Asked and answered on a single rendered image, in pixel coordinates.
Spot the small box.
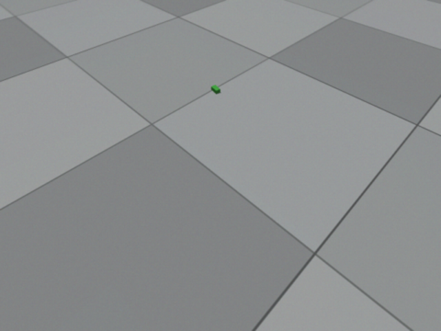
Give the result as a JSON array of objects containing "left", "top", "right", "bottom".
[{"left": 211, "top": 85, "right": 221, "bottom": 94}]

